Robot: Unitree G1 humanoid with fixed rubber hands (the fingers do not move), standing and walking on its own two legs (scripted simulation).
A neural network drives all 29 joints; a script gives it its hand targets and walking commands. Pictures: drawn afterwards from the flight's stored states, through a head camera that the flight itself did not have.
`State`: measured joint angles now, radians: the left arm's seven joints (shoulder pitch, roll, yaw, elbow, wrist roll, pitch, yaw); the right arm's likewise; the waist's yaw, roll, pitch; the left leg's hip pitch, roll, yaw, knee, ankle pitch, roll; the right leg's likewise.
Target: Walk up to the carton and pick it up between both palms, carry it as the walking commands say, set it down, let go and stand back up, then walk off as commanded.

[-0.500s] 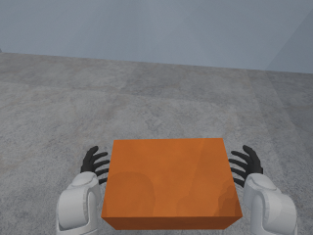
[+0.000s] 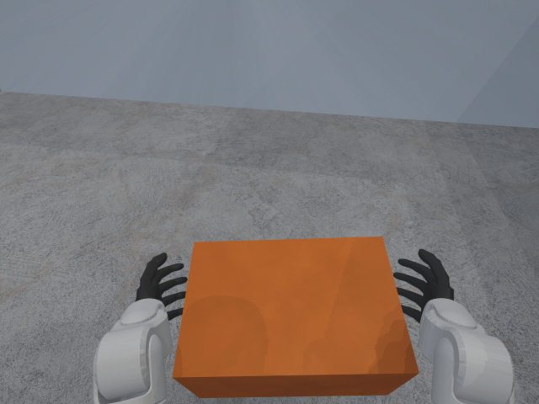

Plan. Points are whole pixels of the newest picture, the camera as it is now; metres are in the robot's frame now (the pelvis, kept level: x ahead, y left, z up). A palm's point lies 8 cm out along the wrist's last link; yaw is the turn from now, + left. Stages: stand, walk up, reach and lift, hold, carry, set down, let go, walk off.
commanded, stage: carry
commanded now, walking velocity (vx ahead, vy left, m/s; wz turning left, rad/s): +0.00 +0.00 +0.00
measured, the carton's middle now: (290, 318) +0.28 +0.00 +0.02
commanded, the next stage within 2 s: none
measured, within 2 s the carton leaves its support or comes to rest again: neither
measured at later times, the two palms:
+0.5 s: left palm (157, 284) +0.28 +0.19 +0.10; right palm (420, 280) +0.28 -0.18 +0.11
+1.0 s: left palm (155, 281) +0.28 +0.19 +0.10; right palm (418, 280) +0.28 -0.17 +0.11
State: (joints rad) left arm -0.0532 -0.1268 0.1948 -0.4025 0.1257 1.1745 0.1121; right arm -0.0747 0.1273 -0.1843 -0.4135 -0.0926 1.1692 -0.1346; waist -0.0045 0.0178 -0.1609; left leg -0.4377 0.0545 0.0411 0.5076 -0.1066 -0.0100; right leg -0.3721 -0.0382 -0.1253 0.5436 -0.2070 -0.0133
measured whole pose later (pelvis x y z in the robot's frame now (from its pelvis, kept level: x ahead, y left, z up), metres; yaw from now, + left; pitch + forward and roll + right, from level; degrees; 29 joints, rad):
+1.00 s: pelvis +0.04 +0.01 +0.00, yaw +0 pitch +2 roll -1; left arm -0.06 -0.13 0.19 -0.39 0.13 1.15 0.11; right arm -0.07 0.13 -0.18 -0.41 -0.10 1.14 -0.13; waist 0.00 0.01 -0.15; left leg -0.38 0.05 0.06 0.51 -0.17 0.00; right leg -0.30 -0.05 -0.11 0.52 -0.25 0.01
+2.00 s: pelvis +0.03 +0.00 +0.00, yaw +0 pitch +3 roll +0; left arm -0.08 -0.13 0.21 -0.26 0.16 1.04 0.09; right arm -0.09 0.13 -0.20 -0.28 -0.12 1.03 -0.10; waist 0.00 0.01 -0.14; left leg -0.39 0.06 0.06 0.49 -0.15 -0.01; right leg -0.32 -0.05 -0.12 0.52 -0.24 0.00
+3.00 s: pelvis +0.03 +0.00 -0.01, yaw +4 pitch +2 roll -1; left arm -0.02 -0.13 0.17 -0.48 0.12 1.17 0.13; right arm -0.03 0.13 -0.17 -0.51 -0.07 1.17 -0.14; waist -0.02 0.01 -0.12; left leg -0.47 0.04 0.01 0.67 -0.23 -0.01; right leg -0.35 -0.09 -0.19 0.67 -0.34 0.00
